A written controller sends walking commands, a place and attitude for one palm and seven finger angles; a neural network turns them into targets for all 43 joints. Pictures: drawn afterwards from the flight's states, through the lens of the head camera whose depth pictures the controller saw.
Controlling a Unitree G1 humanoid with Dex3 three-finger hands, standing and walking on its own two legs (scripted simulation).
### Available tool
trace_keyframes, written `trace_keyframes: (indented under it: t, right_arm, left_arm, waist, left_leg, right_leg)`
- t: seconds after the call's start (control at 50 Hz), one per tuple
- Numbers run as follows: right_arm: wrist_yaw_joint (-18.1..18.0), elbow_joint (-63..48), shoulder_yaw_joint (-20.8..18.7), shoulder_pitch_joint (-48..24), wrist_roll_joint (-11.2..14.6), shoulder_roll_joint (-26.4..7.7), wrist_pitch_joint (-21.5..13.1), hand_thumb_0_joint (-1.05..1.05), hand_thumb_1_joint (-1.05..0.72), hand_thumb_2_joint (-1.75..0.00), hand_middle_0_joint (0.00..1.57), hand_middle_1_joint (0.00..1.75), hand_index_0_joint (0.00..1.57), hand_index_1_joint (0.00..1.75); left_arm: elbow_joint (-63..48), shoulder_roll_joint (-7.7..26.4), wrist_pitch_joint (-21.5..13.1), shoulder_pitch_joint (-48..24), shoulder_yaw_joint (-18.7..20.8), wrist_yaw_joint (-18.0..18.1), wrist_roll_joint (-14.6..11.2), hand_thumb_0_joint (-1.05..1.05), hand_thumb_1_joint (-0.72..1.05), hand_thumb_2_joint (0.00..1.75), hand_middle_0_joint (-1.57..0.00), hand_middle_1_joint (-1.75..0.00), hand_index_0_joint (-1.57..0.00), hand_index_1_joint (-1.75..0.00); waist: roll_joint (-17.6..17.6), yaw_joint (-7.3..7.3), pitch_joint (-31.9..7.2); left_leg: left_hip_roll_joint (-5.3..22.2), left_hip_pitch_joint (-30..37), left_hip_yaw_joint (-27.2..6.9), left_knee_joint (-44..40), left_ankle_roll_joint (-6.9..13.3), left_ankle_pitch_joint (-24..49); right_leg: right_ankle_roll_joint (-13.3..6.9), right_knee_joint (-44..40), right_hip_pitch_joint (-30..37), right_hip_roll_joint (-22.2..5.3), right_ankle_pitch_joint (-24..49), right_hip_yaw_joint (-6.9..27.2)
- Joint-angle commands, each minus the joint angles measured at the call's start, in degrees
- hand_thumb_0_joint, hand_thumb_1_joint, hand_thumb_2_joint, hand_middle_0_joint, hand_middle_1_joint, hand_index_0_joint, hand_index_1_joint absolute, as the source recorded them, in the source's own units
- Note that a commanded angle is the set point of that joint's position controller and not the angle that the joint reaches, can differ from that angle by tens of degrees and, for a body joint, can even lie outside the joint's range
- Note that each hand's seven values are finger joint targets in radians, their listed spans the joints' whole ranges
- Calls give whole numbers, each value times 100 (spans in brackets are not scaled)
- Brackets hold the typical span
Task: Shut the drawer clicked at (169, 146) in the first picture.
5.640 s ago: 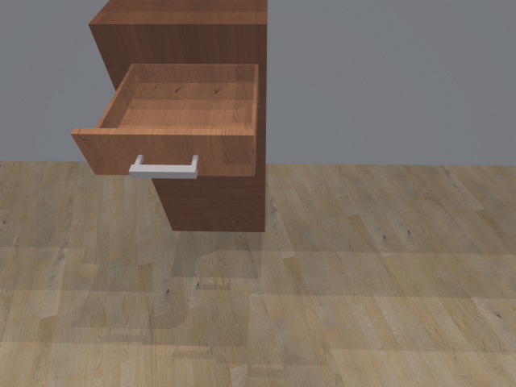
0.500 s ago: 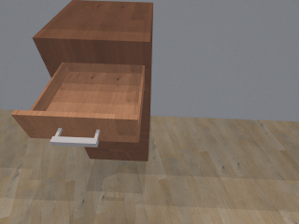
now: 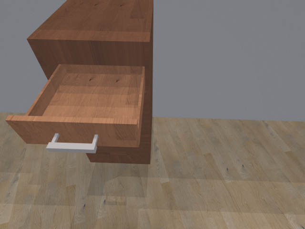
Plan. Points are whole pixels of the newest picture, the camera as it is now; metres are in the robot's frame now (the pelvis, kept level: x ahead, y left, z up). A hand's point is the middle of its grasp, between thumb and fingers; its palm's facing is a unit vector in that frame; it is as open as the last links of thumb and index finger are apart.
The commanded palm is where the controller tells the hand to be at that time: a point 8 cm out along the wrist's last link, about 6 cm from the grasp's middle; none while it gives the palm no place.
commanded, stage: shuffle to correct the standing spot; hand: left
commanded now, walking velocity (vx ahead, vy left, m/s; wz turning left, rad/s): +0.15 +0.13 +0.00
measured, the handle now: (74, 142) +0.36 +0.26 -0.01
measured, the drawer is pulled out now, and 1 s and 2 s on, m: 0.29 0.29 0.29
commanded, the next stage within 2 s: come to a stop and stand still in 0.14 s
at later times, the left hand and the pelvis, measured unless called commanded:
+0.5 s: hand out of the picture +0.10 +0.22 -0.18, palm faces +0.00 -0.98 -0.20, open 7.4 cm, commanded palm none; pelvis +0.06 +0.05 +0.00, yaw -1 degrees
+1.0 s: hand out of the picture +0.13 +0.17 -0.17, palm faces -0.03 -0.97 -0.23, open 7.3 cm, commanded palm none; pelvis +0.06 -0.01 -0.01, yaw -1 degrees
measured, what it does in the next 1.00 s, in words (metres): steps on the spot: right foot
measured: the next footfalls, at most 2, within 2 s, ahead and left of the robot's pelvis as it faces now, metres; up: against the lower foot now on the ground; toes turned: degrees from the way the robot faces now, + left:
right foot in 0.82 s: +0.09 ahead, -0.13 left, +0.00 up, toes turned -4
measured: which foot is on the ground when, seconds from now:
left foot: down 0.00-1.00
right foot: down 0.00-0.26, up 0.28-0.80, down 0.82-1.00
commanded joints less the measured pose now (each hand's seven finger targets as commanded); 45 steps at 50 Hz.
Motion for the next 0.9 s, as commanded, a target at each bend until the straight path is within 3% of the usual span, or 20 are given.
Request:
trace_keyframes:
  t: [0.0,0.1,0.18,0.2,0.24,0.26,0.3,0.34,0.38,0.44,0.56,0.7,0.72,0.74,0.76,0.78,0.8,0.82,0.86,0.88]
  right_arm:
    - [6,-228,-117,338,-48,-532,3,0,-90,-90,20,30,20,30]
    - [26,-376,-105,402,-72,-384,4,0,-90,-90,20,30,20,30]
    - [7,-425,-89,694,-31,-432,-84,0,-90,-90,20,30,20,30]
    - [-7,-389,-101,866,-33,-521,-107,0,-90,-90,20,30,20,30]
    - [-66,-272,-183,1433,-62,-955,-128,0,-90,-90,20,30,20,30]
    - [-131,-252,-144,1493,-59,-836,-116,0,-90,-90,20,30,20,30]
    - [-219,-371,-12,1031,-31,-581,-193,0,-90,-90,20,30,20,30]
    - [-260,-405,-19,792,-1,-610,-239,0,-90,-90,20,30,20,30]
    - [-300,-373,-31,727,20,-652,-243,0,-90,-90,20,30,20,30]
    - [-356,-321,-81,776,26,-597,-202,0,-90,-90,20,30,20,30]
    - [-394,-317,-182,703,-35,-531,-123,0,-90,-90,20,30,20,30]
    - [-296,-328,-234,571,-76,-506,-107,0,-90,-90,20,30,20,30]
    - [-167,-527,-328,372,28,-1080,-173,0,-90,-90,20,30,20,30]
    - [-128,-936,-290,-34,-48,-1130,-167,0,-90,-90,20,30,20,30]
    - [-116,-981,-230,306,1,-717,-184,0,-90,-90,20,30,20,30]
    - [-147,-917,-166,304,-3,-590,-190,0,-90,-90,20,30,20,30]
    - [-147,-906,-111,374,35,-452,-145,0,-90,-90,20,30,20,30]
    - [-129,-937,-64,354,-14,-327,-134,0,-90,-90,20,30,20,30]
    - [-98,-839,-58,352,-31,-431,-138,0,-90,-90,20,30,20,30]
    - [-102,-799,-54,330,-19,-516,-148,0,-90,-90,20,30,20,30]
  left_arm:
    - [-195,694,-28,468,222,-7,10,0,90,90,-20,-30,-20,-30]
    - [-298,934,-20,507,378,13,-29,0,90,90,-20,-30,-20,-30]
    - [-372,886,-11,422,416,-3,-13,0,90,90,-20,-30,-20,-30]
    - [-405,780,8,358,410,-11,-6,0,90,90,-20,-30,-20,-30]
    - [-530,398,47,151,311,-34,44,0,90,90,-20,-30,-20,-30]
    - [-574,357,62,-48,255,9,59,0,90,90,-20,-30,-20,-30]
    - [-441,314,58,40,236,28,-23,0,90,90,-20,-30,-20,-30]
    - [-361,270,65,111,210,19,-48,0,90,90,-20,-30,-20,-30]
    - [-319,269,126,130,205,44,-72,0,90,90,-20,-30,-20,-30]
    - [-372,374,216,30,265,76,-78,0,90,90,-20,-30,-20,-30]
    - [-673,420,311,-423,400,40,-28,0,90,90,-20,-30,-20,-30]
    - [-830,322,251,-850,320,-1,-22,0,90,90,-20,-30,-20,-30]
    - [-464,672,133,-350,332,107,-36,0,90,90,-20,-30,-20,-30]
    - [-644,670,58,-107,300,79,-30,0,90,90,-20,-30,-20,-30]
    - [-805,597,-2,-216,311,22,-48,0,90,90,-20,-30,-20,-30]
    - [-762,612,-61,-227,284,41,-68,0,90,90,-20,-30,-20,-30]
    - [-752,774,-60,-382,236,53,-89,0,90,90,-20,-30,-20,-30]
    - [-817,705,-23,-556,155,21,-106,0,90,90,-20,-30,-20,-30]
    - [-782,674,-11,-421,107,19,-61,0,90,90,-20,-30,-20,-30]
    - [-695,680,-35,-278,100,40,-63,0,90,90,-20,-30,-20,-30]
  waist:
    - [-320,64,510]
    - [-870,104,606]
    - [-484,5,531]
    - [-91,-57,491]
    - [1424,-256,492]
    - [1180,-283,707]
    - [351,-29,531]
    - [73,75,185]
    - [117,73,-26]
    - [192,29,-42]
    - [330,-46,28]
    - [687,-166,-47]
    - [-51,-22,-921]
    - [431,222,-656]
    - [97,45,-1131]
    - [-182,68,-1007]
    - [-321,-87,-743]
    - [227,-156,-52]
    - [503,-71,91]
    - [217,-26,-77]
  left_leg:
    - [459,-177,-686,-329,-132,-1509]
    - [245,-560,-229,832,-245,-912]
    - [303,-106,-242,302,-211,-623]
    - [462,215,-462,41,-133,-328]
    - [1617,1158,-2072,-1020,383,281]
    - [1844,1147,-2273,-1239,494,1211]
    - [1783,814,-1826,-929,572,3183]
    - [1643,1103,-1275,-658,498,4718]
    - [1592,1305,-1113,-593,314,5214]
    - [1714,1373,-1124,-566,136,5333]
    - [1829,1431,-1105,-439,495,4859]
    - [1635,1350,-913,-348,637,4181]
    - [1736,1378,-1169,509,461,4803]
    - [1447,1655,-744,709,212,4743]
    - [1137,1013,-799,820,-79,4130]
    - [883,534,-672,934,-188,2965]
    - [666,206,-535,623,-286,1254]
    - [529,77,-560,154,-302,391]
    - [742,90,-837,21,-182,1324]
    - [782,295,-776,195,-138,2016]
  right_leg:
    - [-350,-922,-680,-641,-1743,887]
    - [-800,-1345,-433,-1357,-1827,1681]
    - [-726,-552,-400,-1125,-533,1127]
    - [-602,-136,-594,-834,-539,775]
    - [-143,1775,-1802,26,-1248,-527]
    - [-93,2550,-2120,-75,-1753,-336]
    - [-42,2757,-1641,-412,-1356,83]
    - [39,2496,-1340,-406,-1038,0]
    - [92,2351,-1175,-300,-700,-25]
    - [86,2580,-1302,-178,-605,66]
    - [137,3180,-1839,-88,-644,262]
    - [109,1938,-1282,-155,-697,-112]
    - [-79,1942,-951,-349,-651,-20]
    - [-111,821,-937,-230,-247,-273]
    - [-219,669,131,-273,1261,-110]
    - [-369,617,406,-588,2488,328]
    - [-563,585,319,-915,2697,599]
    - [-542,396,-158,-917,2122,439]
    - [-380,466,-199,-507,1371,340]
    - [-354,456,-37,-469,1719,266]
